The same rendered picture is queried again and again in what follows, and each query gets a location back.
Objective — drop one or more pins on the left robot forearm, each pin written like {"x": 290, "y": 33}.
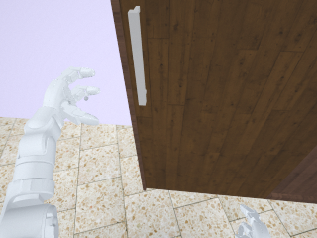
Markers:
{"x": 32, "y": 181}

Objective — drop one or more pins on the robot left upper arm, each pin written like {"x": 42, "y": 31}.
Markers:
{"x": 35, "y": 221}

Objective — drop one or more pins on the wardrobe door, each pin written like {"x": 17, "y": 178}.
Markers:
{"x": 231, "y": 92}
{"x": 303, "y": 179}

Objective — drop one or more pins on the handle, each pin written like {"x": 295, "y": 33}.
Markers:
{"x": 137, "y": 51}

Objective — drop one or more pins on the left robot hand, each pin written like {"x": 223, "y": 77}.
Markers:
{"x": 58, "y": 94}

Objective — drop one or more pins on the right robot hand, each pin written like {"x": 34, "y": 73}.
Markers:
{"x": 258, "y": 229}

